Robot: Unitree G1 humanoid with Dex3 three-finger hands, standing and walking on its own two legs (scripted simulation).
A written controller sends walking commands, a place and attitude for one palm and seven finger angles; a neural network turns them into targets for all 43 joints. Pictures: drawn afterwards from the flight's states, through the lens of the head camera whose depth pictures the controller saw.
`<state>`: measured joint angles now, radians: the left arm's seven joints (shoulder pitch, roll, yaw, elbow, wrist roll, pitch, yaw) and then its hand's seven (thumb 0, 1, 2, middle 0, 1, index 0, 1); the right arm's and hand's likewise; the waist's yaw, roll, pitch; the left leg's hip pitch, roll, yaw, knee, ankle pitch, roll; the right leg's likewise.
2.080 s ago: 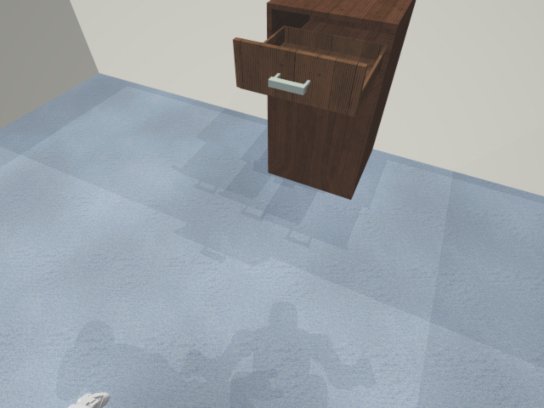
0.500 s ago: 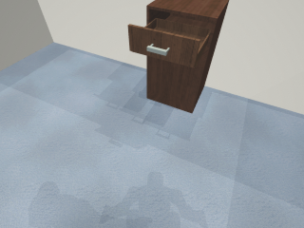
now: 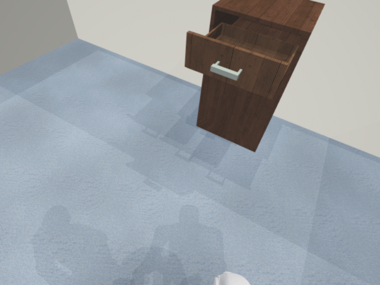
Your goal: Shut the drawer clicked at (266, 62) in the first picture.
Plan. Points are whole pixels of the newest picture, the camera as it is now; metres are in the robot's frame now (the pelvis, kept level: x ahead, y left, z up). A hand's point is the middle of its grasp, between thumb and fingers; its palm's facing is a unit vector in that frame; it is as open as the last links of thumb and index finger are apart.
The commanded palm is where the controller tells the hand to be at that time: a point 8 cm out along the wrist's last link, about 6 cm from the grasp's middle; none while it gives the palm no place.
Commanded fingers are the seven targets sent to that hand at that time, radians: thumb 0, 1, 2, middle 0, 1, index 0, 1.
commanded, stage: walk to a spot facing it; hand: left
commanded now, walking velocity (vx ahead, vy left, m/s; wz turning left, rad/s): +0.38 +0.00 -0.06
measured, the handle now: (226, 69) +0.90 -0.12 -0.03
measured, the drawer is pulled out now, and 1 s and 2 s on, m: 0.29 0.29 0.29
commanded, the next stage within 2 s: turn to face it in 0.36 s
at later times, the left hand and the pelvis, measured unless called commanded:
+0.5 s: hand (136, 234) +0.27 +0.15 -0.17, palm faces +0.08 -0.97 -0.23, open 7.2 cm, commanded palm none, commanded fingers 0.00 0.90 0.90 -0.20 -0.30 -0.20 -0.30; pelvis +0.23 -0.04 -0.01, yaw +3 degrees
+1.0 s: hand (128, 204) +0.36 +0.19 -0.18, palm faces -0.10 -0.97 -0.21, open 7.4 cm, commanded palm none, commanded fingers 0.00 0.90 0.90 -0.20 -0.30 -0.20 -0.30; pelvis +0.30 +0.00 -0.01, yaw -12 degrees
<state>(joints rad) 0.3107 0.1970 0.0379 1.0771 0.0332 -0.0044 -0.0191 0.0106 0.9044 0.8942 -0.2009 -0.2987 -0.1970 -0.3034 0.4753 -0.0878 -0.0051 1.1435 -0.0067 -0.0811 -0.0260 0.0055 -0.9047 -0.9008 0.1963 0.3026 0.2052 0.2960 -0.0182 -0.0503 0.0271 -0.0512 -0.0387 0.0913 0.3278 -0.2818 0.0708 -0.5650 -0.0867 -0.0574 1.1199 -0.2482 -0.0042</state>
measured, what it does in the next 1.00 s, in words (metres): walks ahead: right foot, then left foot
